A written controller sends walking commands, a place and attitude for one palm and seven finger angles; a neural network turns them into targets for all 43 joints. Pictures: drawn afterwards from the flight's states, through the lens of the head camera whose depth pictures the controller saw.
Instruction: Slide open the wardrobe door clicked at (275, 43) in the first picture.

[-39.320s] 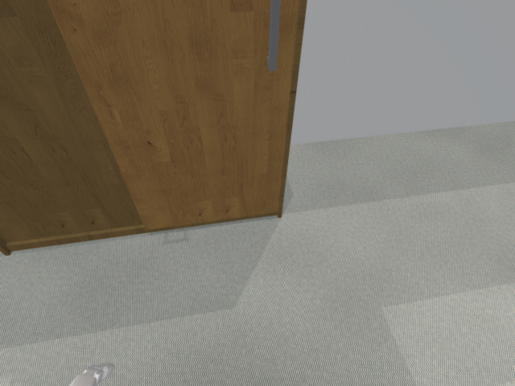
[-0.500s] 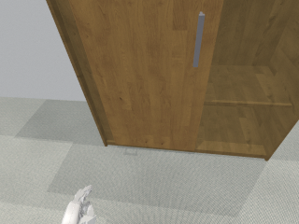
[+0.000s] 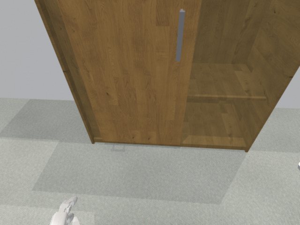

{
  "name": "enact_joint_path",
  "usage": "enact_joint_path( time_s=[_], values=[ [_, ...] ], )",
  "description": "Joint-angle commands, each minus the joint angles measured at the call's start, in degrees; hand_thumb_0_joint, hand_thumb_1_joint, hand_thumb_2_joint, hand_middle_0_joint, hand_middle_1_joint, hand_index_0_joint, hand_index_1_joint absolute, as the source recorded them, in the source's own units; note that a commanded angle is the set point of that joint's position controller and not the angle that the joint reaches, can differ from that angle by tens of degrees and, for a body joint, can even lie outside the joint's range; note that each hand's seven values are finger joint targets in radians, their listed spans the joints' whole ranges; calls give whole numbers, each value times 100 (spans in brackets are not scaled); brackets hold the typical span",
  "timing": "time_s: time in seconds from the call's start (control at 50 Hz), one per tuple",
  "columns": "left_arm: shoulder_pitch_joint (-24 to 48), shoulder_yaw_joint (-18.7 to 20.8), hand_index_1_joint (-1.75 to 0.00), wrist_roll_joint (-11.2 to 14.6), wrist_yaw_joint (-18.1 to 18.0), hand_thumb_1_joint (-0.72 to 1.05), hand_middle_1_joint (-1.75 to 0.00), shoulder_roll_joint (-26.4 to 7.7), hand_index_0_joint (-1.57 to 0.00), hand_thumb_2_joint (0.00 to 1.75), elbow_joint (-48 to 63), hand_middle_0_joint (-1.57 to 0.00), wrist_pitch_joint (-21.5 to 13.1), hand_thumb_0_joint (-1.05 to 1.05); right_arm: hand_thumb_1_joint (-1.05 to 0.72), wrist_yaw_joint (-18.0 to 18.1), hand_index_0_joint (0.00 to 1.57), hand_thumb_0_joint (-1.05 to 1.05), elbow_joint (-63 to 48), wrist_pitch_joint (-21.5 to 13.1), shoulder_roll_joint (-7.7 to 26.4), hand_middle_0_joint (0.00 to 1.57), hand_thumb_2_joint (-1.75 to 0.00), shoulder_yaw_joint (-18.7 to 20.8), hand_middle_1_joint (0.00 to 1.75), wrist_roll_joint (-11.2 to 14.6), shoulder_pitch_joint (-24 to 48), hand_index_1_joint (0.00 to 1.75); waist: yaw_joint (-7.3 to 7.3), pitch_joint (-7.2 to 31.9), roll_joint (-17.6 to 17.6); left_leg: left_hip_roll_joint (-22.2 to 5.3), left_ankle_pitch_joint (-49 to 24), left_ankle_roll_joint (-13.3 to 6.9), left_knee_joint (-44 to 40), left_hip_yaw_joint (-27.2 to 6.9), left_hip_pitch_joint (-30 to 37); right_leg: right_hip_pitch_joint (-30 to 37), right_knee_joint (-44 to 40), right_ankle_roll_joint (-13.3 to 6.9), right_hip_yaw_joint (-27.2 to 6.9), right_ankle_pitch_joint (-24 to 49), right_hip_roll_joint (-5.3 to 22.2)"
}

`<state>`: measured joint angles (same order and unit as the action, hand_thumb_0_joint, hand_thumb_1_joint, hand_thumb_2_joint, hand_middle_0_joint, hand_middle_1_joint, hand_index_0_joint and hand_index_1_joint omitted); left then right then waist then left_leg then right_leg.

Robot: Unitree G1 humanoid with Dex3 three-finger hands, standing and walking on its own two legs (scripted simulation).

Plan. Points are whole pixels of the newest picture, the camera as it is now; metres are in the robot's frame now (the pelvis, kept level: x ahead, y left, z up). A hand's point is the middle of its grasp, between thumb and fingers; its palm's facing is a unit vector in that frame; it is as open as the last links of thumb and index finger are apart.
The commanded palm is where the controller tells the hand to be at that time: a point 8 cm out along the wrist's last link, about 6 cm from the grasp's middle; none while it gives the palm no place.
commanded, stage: stop stepping back and stand still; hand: right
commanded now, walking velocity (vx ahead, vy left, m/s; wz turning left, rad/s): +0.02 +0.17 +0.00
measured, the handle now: (179, 36) +0.87 -0.08 +0.16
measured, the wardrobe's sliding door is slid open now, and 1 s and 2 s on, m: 0.52 0.52 0.52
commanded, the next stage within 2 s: let the arm hang, fingers relaxed in 0.12 s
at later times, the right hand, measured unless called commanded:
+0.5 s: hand out of the picture +0.10 -0.18 -0.16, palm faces +0.02 +0.99 -0.15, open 7.3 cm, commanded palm none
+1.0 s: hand out of the picture +0.07 -0.26 -0.15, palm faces +0.02 +0.96 -0.29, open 7.4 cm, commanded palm none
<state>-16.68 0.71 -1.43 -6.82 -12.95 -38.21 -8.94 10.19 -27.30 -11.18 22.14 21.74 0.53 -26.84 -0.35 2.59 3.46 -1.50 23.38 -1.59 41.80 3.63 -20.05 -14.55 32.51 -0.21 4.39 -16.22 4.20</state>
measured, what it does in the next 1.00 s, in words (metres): stands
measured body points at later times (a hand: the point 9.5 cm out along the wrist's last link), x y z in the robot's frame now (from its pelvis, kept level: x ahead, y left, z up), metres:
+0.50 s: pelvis +0.01 -0.01 -0.01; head +0.04 -0.03 +0.44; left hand +0.11 +0.23 -0.13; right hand +0.09 -0.23 -0.15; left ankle +0.06 +0.10 -0.73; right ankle +0.03 -0.11 -0.73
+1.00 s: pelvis +0.03 -0.04 +0.02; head +0.03 -0.03 +0.47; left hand +0.08 +0.21 -0.14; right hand +0.07 -0.31 -0.12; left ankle +0.06 +0.10 -0.73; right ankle +0.03 -0.12 -0.73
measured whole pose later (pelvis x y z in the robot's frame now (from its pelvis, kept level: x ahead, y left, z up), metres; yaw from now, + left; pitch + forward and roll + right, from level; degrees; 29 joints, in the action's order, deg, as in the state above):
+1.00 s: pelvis +0.03 -0.04 +0.02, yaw -2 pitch -2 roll +0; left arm -11.7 -0.2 -1.1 -0.3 -12.4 -63.2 0.4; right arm 1.0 64.0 -0.4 14.6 0.1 -1.1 -10.2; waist -0.2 -1.5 -1.6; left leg -4.1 10.0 1.4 22.2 6.6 -10.2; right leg -8.9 22.8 -2.9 10.0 -12.5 0.8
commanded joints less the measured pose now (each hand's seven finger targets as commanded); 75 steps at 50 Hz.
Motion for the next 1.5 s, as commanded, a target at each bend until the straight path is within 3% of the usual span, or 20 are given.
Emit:
enact_joint_path(
  time_s=[0.0,0.06,0.12,0.14,0.16,0.18,0.2,0.22,0.24,0.28,0.34,0.36,0.38,0.4,0.42,0.44,0.48,0.56,0.72,1.48],
  values=[
    [676,226,-30,19,145,90,-30,-636,-20,90,814,-20,-270,0,-90,16,20,0,-1316,-523,1475,20,-90,1131,30,48,536,30,-47,-240,-1729,-129,441,180,1469,-303,-1236,249,-1983,-1044,-2238,-347,1793],
    [734,201,-30,83,266,90,-30,-604,-20,90,907,-20,-249,0,-90,-29,20,0,-1101,-372,1096,20,-90,956,30,50,191,30,30,-497,-1930,-34,-297,240,-88,173,335,-905,-1622,-633,-708,-774,1160],
    [701,177,-30,126,298,90,-30,-603,-20,90,997,-20,-135,0,-90,-38,20,0,-652,-243,1019,20,-90,856,30,54,-141,30,54,-348,-996,140,-409,202,-1169,260,1459,-1517,-685,-294,-209,-1434,702],
    [684,185,-30,118,304,90,-30,-570,-20,90,1016,-20,-98,0,-90,-36,20,0,-585,-226,1135,20,-90,934,30,39,-101,30,63,-319,-186,-257,-72,-28,-1736,-462,1374,-1663,227,-168,20,-1471,346],
    [696,189,-30,118,314,90,-30,-504,-20,90,1047,-20,-72,0,-90,-36,20,0,-408,-152,1228,20,-90,986,30,41,-207,30,61,-341,890,-1224,109,-513,-2509,-2191,1010,-1900,1527,-18,132,-1360,-199],
    [824,165,-30,119,329,90,-30,-494,-20,90,1050,-20,-89,0,-90,-20,20,0,-608,-195,1374,20,-90,1011,30,80,77,30,109,-207,1184,-1871,-368,-870,-2803,-2804,962,-1916,2483,22,-104,-1436,-255],
    [1190,298,-30,129,833,90,-30,-1040,-20,90,117,-20,84,0,-90,-773,20,0,3196,763,285,20,-90,-1182,30,-398,464,30,-66,-358,464,-2453,-2847,-851,-1954,-1524,485,-2214,2861,5,-537,-2004,450],
    [664,322,-30,158,776,90,-30,-715,-20,90,98,-20,438,0,-90,-927,20,0,3379,1032,68,20,-90,-1241,30,-336,448,30,-100,36,579,-1952,-2578,-815,-1738,-1446,91,-1462,2789,117,-509,-1861,304],
    [431,214,-30,177,762,90,-30,-556,-20,90,121,-20,644,0,-90,-975,20,0,3337,1137,-47,20,-90,-1304,30,-289,552,30,-139,-14,613,-1675,-2288,-750,-1677,-936,-60,-1265,2654,162,-231,-1639,152],
    [217,92,-30,145,779,90,-30,-407,-20,90,161,-20,834,0,-90,-920,20,0,3674,1189,-193,20,-90,-1550,30,-204,942,30,-202,82,982,-1386,-3281,-704,-1231,-232,360,-1114,1776,167,99,-1015,-14],
    [66,113,-30,-10,784,90,-30,-533,-20,90,-97,-20,993,0,-90,-901,20,0,4723,1180,-50,20,-90,-1740,30,-208,1215,30,-246,19,1252,-1175,-2625,-334,-1168,-200,120,-75,254,86,62,103,-215],
    [71,137,-30,-25,792,90,-30,-707,-20,90,-186,-20,1004,0,-90,-910,20,0,5073,1194,-13,20,-90,-1794,30,-204,1273,30,-248,36,873,-1001,-1690,-131,-1022,-155,-206,318,-106,-13,-313,845,42],
    [116,197,-30,-99,768,90,-30,-1019,-20,90,-249,-20,948,0,-90,-937,20,0,5341,1205,-121,20,-90,-1814,30,-209,1151,30,-154,135,-151,-612,-1060,153,-687,-17,-280,297,-390,-306,-1062,1542,632],
    [426,212,-30,-137,737,90,-30,-1263,-20,90,-262,-20,922,0,-90,-948,20,0,5598,1225,-169,20,-90,-1846,30,-188,1153,30,-18,56,-861,-341,-449,290,-591,40,156,-318,-790,-568,-1417,1378,1103],
    [642,175,-30,-139,721,90,-30,-1215,-20,90,-371,-20,924,0,-90,-951,20,0,5920,1250,-128,20,-90,-1852,30,-196,1275,30,-16,14,-1355,-264,-211,256,-481,14,607,-783,-1225,-609,-1476,643,1123],
    [762,145,-30,-135,699,90,-30,-1119,-20,90,-478,-20,935,0,-90,-962,20,0,6249,1263,-150,20,-90,-1852,30,-199,1307,30,45,-215,-1649,-280,-357,210,-596,-16,840,-1111,-1446,-519,-1361,78,987],
    [762,59,-30,-85,674,90,-30,-871,-20,90,-728,-20,925,0,-90,-983,20,0,6896,1172,-169,20,-90,-1906,30,-189,1069,30,164,-37,-1331,-400,-1000,125,-1255,-206,1157,-933,-1184,-227,-725,78,578],
    [365,105,-30,-22,632,90,-30,-556,-20,90,-1114,-20,936,0,-90,-937,20,0,7616,1026,-208,20,-90,-1896,30,-174,1133,30,-41,352,-1120,-690,-1405,-44,-1978,-454,982,36,-784,-84,-320,263,303],
    [200,156,-30,26,588,90,-30,-809,-20,90,-1807,-20,899,0,-90,-939,20,0,8524,991,-62,20,-90,-1994,30,-151,1397,30,-78,-279,-265,-674,-1342,-4,-2336,-241,803,291,-1309,-131,-378,478,455],
    [725,169,-30,52,586,90,-30,-1226,-20,90,-2427,-20,765,0,-90,-916,20,0,9009,939,300,20,-90,-1955,30,-151,1824,30,-28,-281,-360,-738,-1736,20,-2496,-288,1137,765,-1821,-178,-352,1032,504]
  ],
)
